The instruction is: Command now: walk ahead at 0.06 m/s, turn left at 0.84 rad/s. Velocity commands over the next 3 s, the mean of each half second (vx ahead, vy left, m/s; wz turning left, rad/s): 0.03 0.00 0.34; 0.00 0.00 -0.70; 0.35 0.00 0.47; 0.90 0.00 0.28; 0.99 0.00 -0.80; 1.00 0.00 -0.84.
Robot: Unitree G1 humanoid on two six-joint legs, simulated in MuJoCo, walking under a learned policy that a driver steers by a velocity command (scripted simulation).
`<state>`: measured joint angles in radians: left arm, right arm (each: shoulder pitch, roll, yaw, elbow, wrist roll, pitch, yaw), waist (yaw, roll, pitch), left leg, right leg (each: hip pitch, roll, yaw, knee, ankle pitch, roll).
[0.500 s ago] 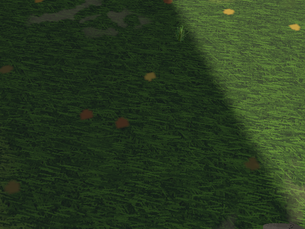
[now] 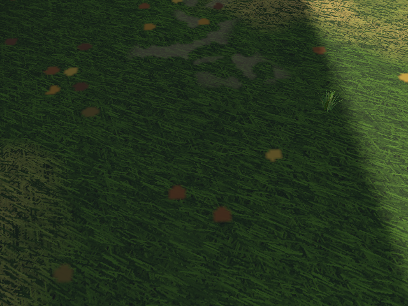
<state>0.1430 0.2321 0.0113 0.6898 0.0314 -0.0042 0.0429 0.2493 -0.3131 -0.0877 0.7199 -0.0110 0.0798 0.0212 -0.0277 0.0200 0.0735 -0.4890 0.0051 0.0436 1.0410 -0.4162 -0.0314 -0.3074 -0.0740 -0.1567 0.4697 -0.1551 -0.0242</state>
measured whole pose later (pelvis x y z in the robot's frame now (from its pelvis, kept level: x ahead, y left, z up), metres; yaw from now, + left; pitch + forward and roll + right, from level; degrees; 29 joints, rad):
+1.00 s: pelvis +0.00 +0.01 +0.00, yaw -16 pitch +1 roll +1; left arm 0.24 0.33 0.08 0.67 0.01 0.06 0.00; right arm 0.15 -0.33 -0.05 0.71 -0.02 0.05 -0.02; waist 0.02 0.03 0.07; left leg -0.48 -0.01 -0.07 0.86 -0.35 -0.05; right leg -0.22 0.16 0.23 0.46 -0.22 -0.08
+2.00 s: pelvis +0.42 +0.15 -0.01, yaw +10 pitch +1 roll +1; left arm 0.40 0.26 0.03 0.89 0.00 -0.05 -0.03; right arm 0.25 -0.26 -0.03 0.79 -0.05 -0.06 0.02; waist 0.05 -0.01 0.04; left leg -0.26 -0.02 0.15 0.54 -0.31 0.06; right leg -0.45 -0.10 0.04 1.29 -0.23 -0.09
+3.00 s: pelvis +1.31 +0.10 +0.00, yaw -40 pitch +2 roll +3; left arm 0.01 0.34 0.03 0.62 0.05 -0.02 -0.07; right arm 0.53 -0.32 -0.05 0.89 -0.03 -0.10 0.01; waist -0.09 -0.05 -0.01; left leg 0.00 -0.01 0.15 0.29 -0.32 -0.02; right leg -0.76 -0.02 0.06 1.06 -0.14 -0.09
